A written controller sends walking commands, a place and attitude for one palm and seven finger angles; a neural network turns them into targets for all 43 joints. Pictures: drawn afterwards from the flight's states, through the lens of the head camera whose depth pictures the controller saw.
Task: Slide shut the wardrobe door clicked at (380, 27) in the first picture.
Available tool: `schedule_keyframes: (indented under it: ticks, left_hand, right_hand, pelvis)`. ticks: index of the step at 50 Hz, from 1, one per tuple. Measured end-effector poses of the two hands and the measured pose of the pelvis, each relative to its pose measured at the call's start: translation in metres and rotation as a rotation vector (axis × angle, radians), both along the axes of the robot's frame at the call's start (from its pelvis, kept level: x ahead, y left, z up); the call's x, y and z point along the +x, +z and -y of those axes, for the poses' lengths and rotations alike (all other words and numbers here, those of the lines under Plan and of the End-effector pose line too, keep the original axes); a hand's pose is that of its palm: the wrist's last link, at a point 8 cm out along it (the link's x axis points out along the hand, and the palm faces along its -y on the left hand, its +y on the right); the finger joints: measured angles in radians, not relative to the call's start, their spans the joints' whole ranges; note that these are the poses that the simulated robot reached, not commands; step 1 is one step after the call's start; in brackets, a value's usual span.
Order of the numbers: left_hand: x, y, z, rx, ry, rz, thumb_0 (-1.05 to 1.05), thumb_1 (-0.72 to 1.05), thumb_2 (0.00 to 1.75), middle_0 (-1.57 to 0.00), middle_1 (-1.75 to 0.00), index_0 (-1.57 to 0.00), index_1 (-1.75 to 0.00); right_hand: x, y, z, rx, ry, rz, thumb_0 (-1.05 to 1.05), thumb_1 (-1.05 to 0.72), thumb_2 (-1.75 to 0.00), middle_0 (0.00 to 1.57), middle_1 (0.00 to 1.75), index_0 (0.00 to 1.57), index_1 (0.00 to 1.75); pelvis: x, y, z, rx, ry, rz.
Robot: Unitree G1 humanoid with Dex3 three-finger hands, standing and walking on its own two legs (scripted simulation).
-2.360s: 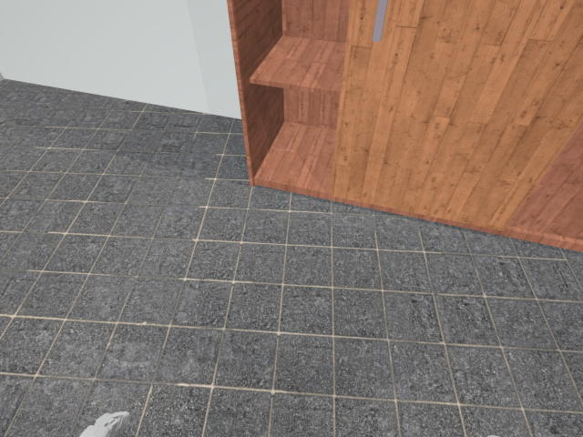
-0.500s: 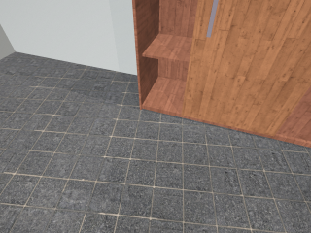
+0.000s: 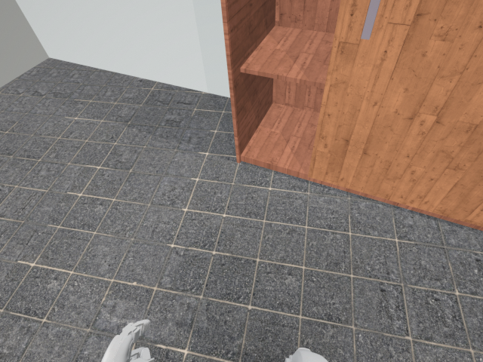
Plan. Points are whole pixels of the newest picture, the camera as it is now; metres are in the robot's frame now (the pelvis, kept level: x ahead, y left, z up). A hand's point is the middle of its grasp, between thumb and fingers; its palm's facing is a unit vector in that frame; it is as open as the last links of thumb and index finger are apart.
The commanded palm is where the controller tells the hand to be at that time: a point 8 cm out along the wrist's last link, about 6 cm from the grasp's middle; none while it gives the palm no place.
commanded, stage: walk to a spot facing it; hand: right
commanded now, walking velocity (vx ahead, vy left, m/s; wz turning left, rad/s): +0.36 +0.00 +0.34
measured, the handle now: out of the picture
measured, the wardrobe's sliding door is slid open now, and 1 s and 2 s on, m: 0.39 0.39 0.39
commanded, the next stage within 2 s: turn to face it in 0.54 s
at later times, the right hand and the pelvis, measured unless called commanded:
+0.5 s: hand (325, 254) +0.36 -0.16 -0.14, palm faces -0.28 +0.95 -0.14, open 7.4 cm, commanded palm none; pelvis +0.20 -0.02 +0.02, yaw +14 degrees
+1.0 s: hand (307, 201) +0.52 -0.13 -0.16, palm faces -0.18 +0.97 -0.16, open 7.4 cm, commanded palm none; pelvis +0.40 +0.02 +0.01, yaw +12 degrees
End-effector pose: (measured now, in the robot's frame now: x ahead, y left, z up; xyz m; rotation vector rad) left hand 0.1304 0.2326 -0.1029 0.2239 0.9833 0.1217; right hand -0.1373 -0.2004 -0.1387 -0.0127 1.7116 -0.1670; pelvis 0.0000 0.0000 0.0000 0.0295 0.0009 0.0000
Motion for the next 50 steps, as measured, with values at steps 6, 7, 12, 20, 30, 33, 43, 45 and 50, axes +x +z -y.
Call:
schedule_keyframes:
  ticks: [6, 7, 12, 20, 30, 33, 43, 45, 50]
  left_hand:
    - [0.005, 0.009, 0.028, -0.015, 0.071, -0.045, 0.0, 0.91, 0.9, -0.2, -0.3, -0.2, -0.3]
    - [-0.001, 0.01, 0.032, -0.019, 0.089, -0.076, 0.0, 0.91, 0.9, -0.2, -0.3, -0.2, -0.3]
    - [-0.027, 0.015, 0.023, 0.013, 0.205, -0.193, -0.02, 0.96, 0.9, -0.2, -0.3, -0.2, -0.3]
    - [-0.066, 0.007, 0.044, -0.045, 0.367, -0.414, 0.0, 0.93, 0.9, -0.2, -0.3, -0.2, -0.3]
    - [-0.057, -0.01, 0.062, -0.182, 0.551, -0.661, 0.0, 0.91, 0.9, -0.2, -0.3, -0.2, -0.3]
    - [-0.016, -0.016, 0.042, -0.179, 0.57, -0.619, 0.01, 0.91, 0.9, -0.2, -0.3, -0.2, -0.3]
    - [0.185, -0.005, -0.031, -0.085, 0.475, -0.226, 0.01, 0.93, 0.9, -0.2, -0.3, -0.2, -0.3]
    - [0.213, -0.004, -0.032, -0.078, 0.433, -0.212, 0.0, 0.93, 0.9, -0.2, -0.3, -0.2, -0.3]
    - [0.272, -0.006, -0.028, -0.037, 0.32, -0.221, 0.0, 0.93, 0.9, -0.2, -0.3, -0.2, -0.3]
  right_hand:
    - [0.14, 0.0, 0.058, -0.066, 0.087, 0.232, 0.01, -0.91, -0.9, 0.2, 0.3, 0.2, 0.3]
    - [0.169, 0.004, 0.064, -0.075, 0.1, 0.29, 0.01, -0.91, -0.9, 0.2, 0.3, 0.2, 0.3]
    - [0.291, 0.025, 0.075, -0.077, 0.174, 0.493, 0.0, -0.91, -0.9, 0.19, 0.3, 0.19, 0.29]
    - [0.425, 0.035, 0.048, -0.02, 0.326, 0.545, 0.0, -0.91, -0.9, 0.19, 0.3, 0.19, 0.29]
    - [0.58, 0.011, -0.041, 0.056, 0.515, 0.596, 0.0, -0.91, -0.9, 0.2, 0.3, 0.19, 0.3]
    - [0.602, 0.009, -0.052, 0.047, 0.516, 0.604, 0.0, -0.91, -0.9, 0.2, 0.3, 0.2, 0.3]
    - [0.634, 0.03, -0.034, -0.033, 0.501, 0.512, 0.0, -0.92, -0.9, 0.2, 0.3, 0.2, 0.3]
    - [0.643, 0.029, -0.031, -0.03, 0.463, 0.525, 0.0, -0.92, -0.9, 0.2, 0.3, 0.2, 0.3]
    - [0.658, 0.008, -0.015, -0.012, 0.344, 0.539, 0.0, -0.91, -0.9, 0.2, 0.3, 0.2, 0.3]
  pelvis:
    - [0.047, 0.016, 0.021, 0.0, 0.054, 0.032]
    - [0.055, 0.021, 0.023, 0.0, 0.058, 0.031]
    - [0.092, 0.033, 0.033, -0.017, 0.1, 0.018]
    - [0.158, 0.032, 0.032, -0.028, 0.18, 0.009]
    - [0.259, 0.005, -0.014, -0.025, 0.295, -0.008]
    - [0.281, 0.005, -0.027, -0.014, 0.33, 0.012]
    - [0.353, 0.028, -0.034, -0.001, 0.317, 0.01]
    - [0.367, 0.027, -0.032, 0.006, 0.292, 0.013]
    - [0.404, 0.015, -0.021, 0.023, 0.216, 0.023]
